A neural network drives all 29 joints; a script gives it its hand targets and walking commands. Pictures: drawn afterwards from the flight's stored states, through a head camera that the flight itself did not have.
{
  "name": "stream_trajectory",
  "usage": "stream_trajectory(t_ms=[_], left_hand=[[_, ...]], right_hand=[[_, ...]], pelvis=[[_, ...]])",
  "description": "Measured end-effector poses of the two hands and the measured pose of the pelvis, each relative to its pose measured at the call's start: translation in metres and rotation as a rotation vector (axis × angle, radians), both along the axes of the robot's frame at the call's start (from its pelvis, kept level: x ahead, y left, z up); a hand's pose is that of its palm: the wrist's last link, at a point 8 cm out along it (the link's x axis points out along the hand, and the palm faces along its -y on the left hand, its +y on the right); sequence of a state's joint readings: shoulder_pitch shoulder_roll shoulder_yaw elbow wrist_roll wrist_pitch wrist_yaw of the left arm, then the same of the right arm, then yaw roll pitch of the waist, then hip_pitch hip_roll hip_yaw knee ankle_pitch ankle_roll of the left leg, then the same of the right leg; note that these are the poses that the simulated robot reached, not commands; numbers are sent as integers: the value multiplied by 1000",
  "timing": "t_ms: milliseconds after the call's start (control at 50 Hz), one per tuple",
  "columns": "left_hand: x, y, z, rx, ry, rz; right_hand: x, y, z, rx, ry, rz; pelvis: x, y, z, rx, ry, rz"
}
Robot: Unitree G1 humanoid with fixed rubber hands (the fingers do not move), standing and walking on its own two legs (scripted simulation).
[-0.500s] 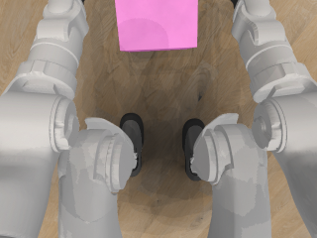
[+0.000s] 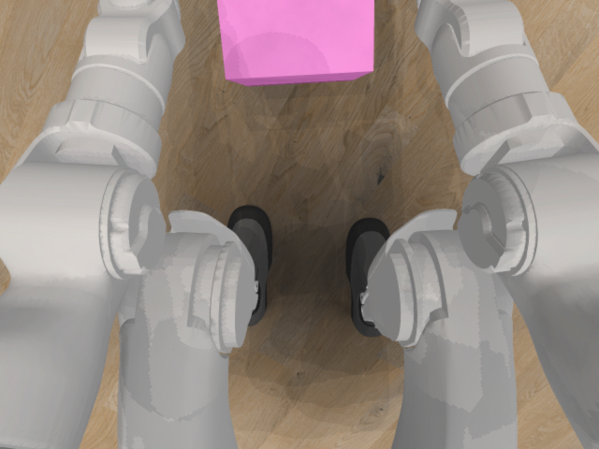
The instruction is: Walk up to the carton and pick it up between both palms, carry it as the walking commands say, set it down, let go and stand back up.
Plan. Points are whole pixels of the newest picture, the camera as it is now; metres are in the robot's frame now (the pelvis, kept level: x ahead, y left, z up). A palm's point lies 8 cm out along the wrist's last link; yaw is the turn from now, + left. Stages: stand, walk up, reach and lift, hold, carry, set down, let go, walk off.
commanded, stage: reach and lift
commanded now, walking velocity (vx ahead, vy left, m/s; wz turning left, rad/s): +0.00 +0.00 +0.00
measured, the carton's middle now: out of the picture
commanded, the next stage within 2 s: none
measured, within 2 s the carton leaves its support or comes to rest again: leaves its support in 0.58 s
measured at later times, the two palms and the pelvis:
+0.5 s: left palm out of the picture +0.54 +0.16 -0.19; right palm out of the picture +0.55 -0.10 -0.18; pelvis +0.02 +0.00 +0.00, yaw -1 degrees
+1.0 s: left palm out of the picture +0.54 +0.14 -0.14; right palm out of the picture +0.55 -0.10 -0.12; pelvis +0.00 +0.00 +0.01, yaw -1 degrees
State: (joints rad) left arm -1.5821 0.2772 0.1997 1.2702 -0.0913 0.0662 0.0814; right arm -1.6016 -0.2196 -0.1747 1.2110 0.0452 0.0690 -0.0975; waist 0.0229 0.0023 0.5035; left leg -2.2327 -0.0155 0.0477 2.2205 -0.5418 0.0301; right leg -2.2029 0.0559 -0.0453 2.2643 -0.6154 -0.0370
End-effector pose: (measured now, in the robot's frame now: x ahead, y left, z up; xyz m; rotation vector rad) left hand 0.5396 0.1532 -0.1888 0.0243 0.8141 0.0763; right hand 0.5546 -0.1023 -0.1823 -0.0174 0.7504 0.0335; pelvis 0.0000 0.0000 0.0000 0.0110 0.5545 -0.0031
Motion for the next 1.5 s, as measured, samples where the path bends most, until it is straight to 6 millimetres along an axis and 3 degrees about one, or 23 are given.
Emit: stream_trajectory(t_ms=[340,580,760,940,1060,1280,1360,1500], left_hand=[[5,4,0,-31,24,-40],[-4,7,3,-7,34,-28],[-9,5,19,8,3,7],[-3,-8,48,-1,-46,23],[-1,-10,52,-6,-38,36],[3,10,65,15,-112,121],[-4,12,72,30,-95,195],[-20,-3,85,29,-75,179]], right_hand=[[4,1,2,23,25,26],[-3,7,9,18,33,11],[-6,11,31,6,-19,-39],[-4,1,57,7,-69,-94],[0,0,66,-16,-61,-81],[10,26,78,4,-131,-85],[5,34,87,-28,-118,-79],[-15,24,103,-83,-103,-139]], pelvis=[[15,-1,-7,5,4,-16],[15,3,-5,-3,1,-22],[6,5,-1,-2,-11,-22],[-2,5,4,2,-4,-18],[0,2,12,11,36,-22],[0,3,35,-9,-37,-11],[-1,8,38,-22,-59,0],[-12,16,44,-48,-98,15]])
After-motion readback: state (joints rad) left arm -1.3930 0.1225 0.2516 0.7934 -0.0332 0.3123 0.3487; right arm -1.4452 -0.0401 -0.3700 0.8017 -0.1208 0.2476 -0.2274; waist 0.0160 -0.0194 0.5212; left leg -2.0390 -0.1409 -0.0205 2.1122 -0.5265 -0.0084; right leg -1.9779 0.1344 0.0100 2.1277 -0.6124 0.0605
